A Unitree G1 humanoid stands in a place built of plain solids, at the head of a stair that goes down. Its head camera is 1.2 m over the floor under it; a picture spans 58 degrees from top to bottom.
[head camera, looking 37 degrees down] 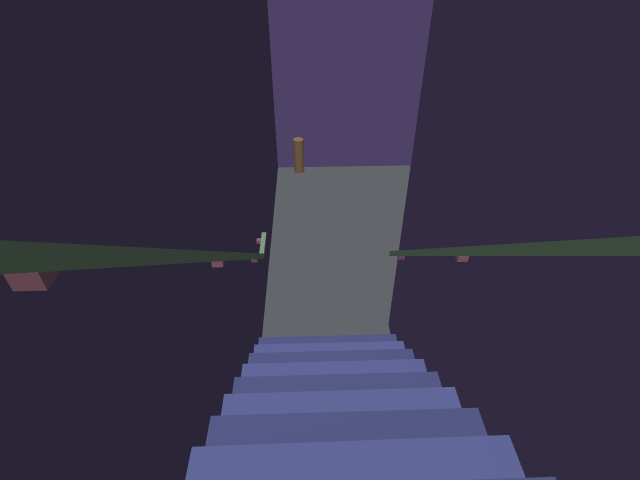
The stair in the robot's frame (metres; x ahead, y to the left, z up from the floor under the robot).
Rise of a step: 0.19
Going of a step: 0.24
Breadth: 1.20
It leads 2 degrees to the left of straight ahead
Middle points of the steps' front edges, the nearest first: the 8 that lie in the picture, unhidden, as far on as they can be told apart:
0.85 -0.12 -0.39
1.09 -0.11 -0.58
1.33 -0.11 -0.78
1.56 -0.10 -0.97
1.81 -0.09 -1.17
2.05 -0.08 -1.36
2.29 -0.07 -1.56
2.53 -0.07 -1.75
